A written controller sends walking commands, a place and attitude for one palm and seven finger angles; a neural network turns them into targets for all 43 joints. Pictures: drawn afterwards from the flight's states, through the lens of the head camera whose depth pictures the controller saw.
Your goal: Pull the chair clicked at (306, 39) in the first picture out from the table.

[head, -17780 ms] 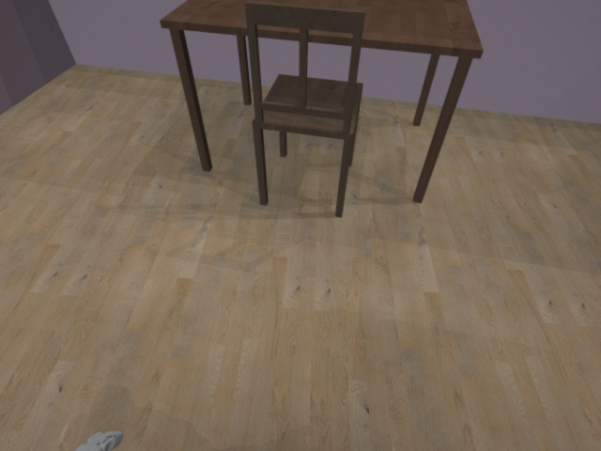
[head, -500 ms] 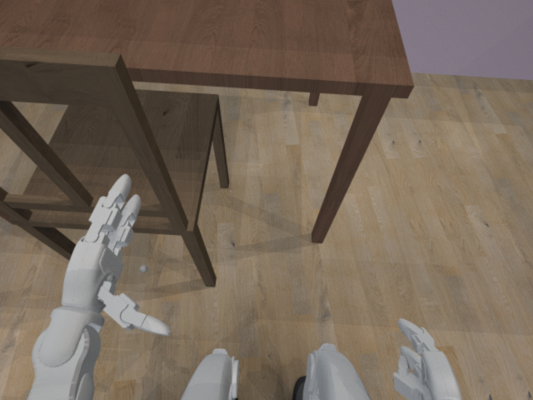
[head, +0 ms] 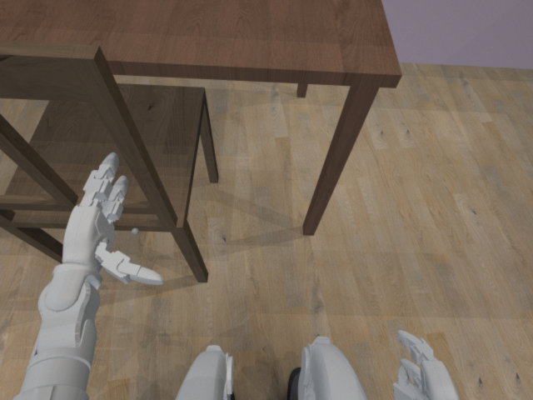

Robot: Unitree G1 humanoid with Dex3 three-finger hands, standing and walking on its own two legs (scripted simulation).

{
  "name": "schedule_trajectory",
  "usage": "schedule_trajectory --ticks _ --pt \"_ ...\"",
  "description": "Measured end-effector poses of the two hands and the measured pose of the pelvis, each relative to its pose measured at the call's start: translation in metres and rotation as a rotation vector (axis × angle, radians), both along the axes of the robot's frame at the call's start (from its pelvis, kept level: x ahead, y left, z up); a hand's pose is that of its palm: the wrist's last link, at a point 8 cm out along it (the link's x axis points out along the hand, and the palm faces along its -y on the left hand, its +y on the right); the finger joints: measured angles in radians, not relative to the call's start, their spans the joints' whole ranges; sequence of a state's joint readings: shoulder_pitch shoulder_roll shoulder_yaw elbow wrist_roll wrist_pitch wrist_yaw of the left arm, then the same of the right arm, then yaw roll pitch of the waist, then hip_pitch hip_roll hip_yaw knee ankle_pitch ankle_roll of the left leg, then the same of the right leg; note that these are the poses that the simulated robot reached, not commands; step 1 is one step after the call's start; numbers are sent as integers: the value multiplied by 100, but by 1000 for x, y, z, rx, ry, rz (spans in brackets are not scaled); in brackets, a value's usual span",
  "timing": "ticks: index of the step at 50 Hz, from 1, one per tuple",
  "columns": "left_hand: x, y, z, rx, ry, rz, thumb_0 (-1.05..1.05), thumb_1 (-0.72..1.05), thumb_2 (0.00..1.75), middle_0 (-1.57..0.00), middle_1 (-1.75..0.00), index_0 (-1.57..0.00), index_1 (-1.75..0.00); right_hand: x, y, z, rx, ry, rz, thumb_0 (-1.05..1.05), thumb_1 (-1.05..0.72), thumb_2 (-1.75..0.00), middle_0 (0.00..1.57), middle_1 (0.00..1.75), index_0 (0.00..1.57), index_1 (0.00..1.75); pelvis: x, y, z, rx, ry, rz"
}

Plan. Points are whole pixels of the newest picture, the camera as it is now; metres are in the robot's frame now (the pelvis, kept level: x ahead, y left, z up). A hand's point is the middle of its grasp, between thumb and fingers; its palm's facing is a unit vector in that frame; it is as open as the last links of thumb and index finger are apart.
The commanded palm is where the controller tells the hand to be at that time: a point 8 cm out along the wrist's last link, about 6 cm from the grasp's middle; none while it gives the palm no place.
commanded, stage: push the fingers through the gap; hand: left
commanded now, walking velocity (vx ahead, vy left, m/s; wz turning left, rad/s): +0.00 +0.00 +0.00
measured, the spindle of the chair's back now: (27, 158) +0.46 +0.39 +0.02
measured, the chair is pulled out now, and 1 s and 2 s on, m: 0.00 0.00 0.00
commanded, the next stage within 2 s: hook a spindle and tug to test in 1.08 s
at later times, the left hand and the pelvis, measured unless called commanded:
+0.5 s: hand (144, 196) +0.40 +0.19 +0.02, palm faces -0.02 -1.00 -0.04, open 16.9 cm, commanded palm +0.38 +0.24 +0.02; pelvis +0.00 +0.01 +0.00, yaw +0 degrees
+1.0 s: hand (144, 186) +0.43 +0.20 +0.01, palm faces -0.02 -1.00 -0.04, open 16.9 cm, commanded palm +0.40 +0.24 +0.02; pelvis +0.00 +0.01 +0.00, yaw -1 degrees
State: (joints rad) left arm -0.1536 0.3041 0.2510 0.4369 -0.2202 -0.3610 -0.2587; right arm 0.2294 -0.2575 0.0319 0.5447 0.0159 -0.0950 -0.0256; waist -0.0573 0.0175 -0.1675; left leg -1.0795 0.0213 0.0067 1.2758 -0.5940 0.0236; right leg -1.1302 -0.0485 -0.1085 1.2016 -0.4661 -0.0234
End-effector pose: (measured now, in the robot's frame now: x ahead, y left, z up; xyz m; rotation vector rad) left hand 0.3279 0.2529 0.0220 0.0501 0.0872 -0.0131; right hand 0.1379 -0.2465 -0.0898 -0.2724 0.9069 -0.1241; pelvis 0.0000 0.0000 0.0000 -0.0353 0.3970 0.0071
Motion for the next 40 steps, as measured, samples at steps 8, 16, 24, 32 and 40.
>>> schedule_trajectory --ticks 8,16,24,32,40 --pt "12 -4 14 0 -100 -18 -1 -50 30 -6 -8 -6 -9 -7 0 -2 -20 32 -3 1 -91 -90 20 30 20 30 1 4 1 -4 5 2" --pt "35 -1 -1 -6 -35 -25 -1 -50 30 -6 -8 -6 -9 -12 2 -6 -16 58 -20 1 -91 -90 20 30 20 30 0 7 -1 -5 21 -4" --pt "51 -5 6 -7 -71 -13 -1 -50 30 -6 -8 -6 -9 -20 6 -9 -11 102 -21 1 -91 -90 20 30 20 30 2 9 0 -6 28 -3" --pt "69 0 -1 0 -47 -12 -1 -50 30 -6 -8 -6 -9 -32 4 -12 -16 150 -47 1 -91 -90 20 30 21 30 2 10 -2 -8 42 -9" --pt "80 1 1 -10 -58 -10 -1 -50 30 -6 -8 -6 -9 -44 1 -14 -22 200 -62 1 -91 -90 20 30 20 30 4 10 -1 -10 50 -10"
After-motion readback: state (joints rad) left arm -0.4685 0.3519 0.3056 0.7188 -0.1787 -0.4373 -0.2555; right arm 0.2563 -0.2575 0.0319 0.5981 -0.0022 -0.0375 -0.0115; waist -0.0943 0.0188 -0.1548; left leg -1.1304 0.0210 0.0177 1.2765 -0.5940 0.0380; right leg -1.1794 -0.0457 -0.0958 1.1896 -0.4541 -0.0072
